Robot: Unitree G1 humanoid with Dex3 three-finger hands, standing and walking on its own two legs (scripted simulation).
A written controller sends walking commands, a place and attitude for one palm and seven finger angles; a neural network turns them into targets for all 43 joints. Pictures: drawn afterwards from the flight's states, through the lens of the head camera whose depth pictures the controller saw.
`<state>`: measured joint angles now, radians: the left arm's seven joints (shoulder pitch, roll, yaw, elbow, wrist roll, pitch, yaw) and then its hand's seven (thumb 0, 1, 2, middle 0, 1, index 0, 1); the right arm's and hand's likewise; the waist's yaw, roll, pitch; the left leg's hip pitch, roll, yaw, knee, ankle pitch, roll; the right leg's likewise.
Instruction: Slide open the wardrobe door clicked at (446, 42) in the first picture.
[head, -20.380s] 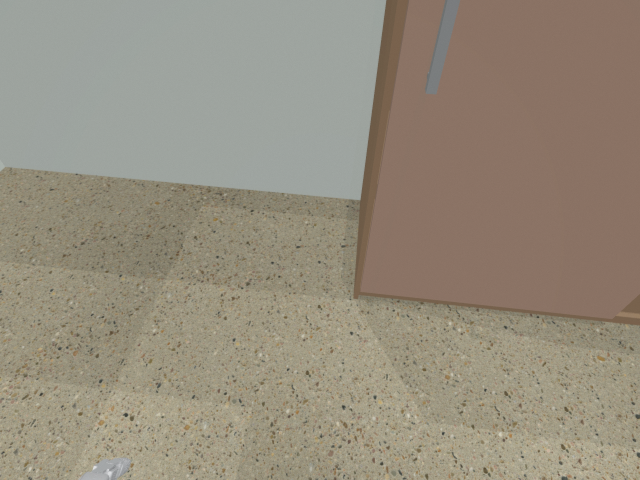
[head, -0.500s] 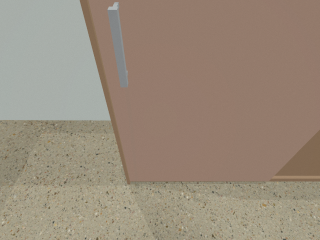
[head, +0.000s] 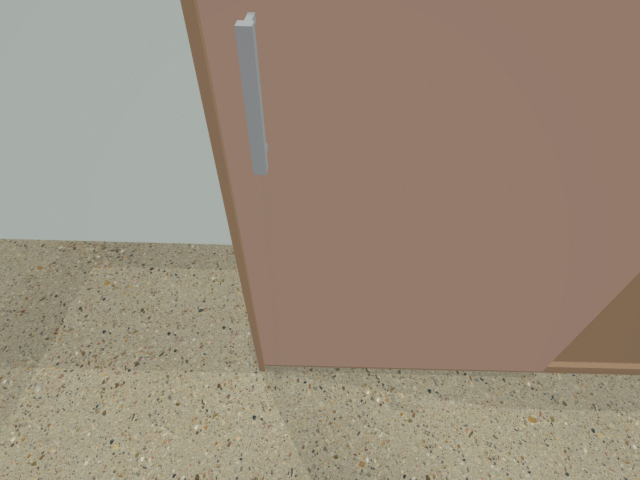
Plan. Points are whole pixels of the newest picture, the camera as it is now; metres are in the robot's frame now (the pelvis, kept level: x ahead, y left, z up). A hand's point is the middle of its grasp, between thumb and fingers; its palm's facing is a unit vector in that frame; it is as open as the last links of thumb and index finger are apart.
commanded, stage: come to a stop and stand still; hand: left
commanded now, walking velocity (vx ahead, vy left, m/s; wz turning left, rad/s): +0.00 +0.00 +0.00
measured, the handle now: (256, 100) +0.57 +0.14 +0.21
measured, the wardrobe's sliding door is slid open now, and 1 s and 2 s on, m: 0.00 0.00 0.00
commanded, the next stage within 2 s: look again from close up in 0.04 s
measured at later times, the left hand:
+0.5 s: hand out of the picture +0.05 +0.20 -0.16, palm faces +0.00 -0.96 -0.27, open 7.4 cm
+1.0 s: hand (194, 476) +0.16 +0.19 -0.15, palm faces -0.02 -0.96 -0.30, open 7.4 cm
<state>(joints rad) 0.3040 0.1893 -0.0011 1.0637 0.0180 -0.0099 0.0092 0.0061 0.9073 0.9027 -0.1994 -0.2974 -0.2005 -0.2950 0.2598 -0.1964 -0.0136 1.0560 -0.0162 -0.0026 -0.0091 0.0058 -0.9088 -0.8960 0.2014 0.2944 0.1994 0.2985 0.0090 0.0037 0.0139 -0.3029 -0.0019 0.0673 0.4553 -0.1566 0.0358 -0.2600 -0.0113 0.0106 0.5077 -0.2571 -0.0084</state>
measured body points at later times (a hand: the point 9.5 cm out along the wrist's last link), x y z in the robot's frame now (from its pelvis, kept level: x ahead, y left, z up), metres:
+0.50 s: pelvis +0.03 -0.02 +0.00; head +0.04 -0.02 +0.45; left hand +0.06 +0.25 -0.14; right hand +0.06 -0.28 -0.15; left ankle +0.09 +0.10 -0.74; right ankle +0.04 -0.13 -0.74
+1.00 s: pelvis +0.09 -0.03 +0.01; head +0.11 -0.04 +0.46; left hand +0.16 +0.24 -0.13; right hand +0.17 -0.30 -0.14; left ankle +0.09 +0.10 -0.74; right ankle +0.04 -0.13 -0.74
